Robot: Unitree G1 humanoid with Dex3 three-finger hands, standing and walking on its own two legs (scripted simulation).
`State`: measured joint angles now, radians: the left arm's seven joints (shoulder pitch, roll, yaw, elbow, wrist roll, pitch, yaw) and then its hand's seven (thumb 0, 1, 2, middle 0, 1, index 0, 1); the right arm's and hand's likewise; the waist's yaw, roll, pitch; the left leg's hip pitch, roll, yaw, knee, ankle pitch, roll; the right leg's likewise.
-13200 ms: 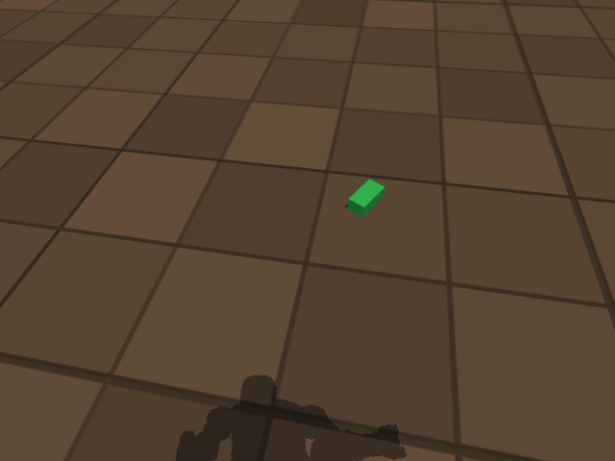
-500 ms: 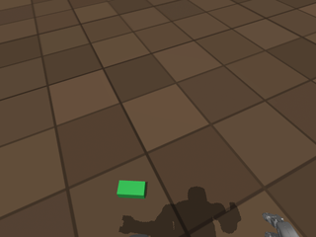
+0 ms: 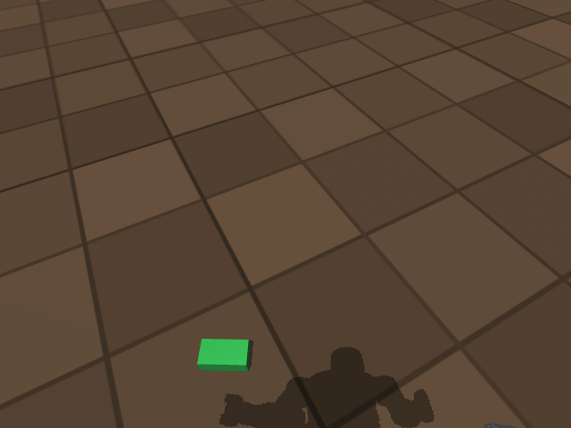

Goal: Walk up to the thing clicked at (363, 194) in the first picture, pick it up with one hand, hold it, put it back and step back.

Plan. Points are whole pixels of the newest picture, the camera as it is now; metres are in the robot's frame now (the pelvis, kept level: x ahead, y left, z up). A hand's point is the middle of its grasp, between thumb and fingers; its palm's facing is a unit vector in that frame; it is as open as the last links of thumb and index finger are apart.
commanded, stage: stand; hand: left
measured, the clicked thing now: (224, 355) +0.46 +0.24 -0.75
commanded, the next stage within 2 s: none
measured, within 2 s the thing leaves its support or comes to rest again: neither
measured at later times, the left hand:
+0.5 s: hand out of the picture +0.05 +0.25 -0.16, palm faces -0.03 -0.94 -0.34, open 7.4 cm
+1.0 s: hand out of the picture +0.06 +0.25 -0.15, palm faces -0.03 -0.94 -0.34, open 7.4 cm
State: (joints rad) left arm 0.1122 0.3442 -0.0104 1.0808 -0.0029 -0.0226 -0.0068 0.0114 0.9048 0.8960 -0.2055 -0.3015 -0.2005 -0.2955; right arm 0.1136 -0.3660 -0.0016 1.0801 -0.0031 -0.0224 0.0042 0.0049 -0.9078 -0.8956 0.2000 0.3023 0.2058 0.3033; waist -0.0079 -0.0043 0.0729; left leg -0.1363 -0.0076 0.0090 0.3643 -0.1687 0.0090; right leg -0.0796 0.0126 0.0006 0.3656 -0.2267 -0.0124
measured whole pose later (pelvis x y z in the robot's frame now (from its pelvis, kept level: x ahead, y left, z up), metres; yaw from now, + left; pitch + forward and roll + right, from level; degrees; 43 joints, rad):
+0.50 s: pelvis -0.02 +0.00 +0.00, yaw +0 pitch -3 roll +0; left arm 0.13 0.36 0.00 1.15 0.00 -0.02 -0.01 0.01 0.91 0.90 -0.20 -0.30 -0.20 -0.30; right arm 0.12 -0.35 0.00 1.16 -0.01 -0.02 0.01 0.00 -0.91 -0.90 0.20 0.30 0.21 0.30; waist -0.01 0.00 0.07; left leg -0.15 0.00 0.00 0.31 -0.11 0.00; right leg -0.09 0.02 0.00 0.30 -0.17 -0.02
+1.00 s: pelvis -0.01 +0.00 +0.00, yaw +0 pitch -2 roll +0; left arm 0.12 0.35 -0.01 1.13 0.00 -0.02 -0.01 0.01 0.91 0.90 -0.20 -0.30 -0.20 -0.30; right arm 0.10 -0.35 0.01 1.15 -0.01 -0.02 0.01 0.00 -0.91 -0.90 0.20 0.30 0.21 0.30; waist 0.00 0.00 0.05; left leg -0.15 -0.01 0.01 0.31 -0.13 0.01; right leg -0.09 0.01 0.00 0.32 -0.19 -0.01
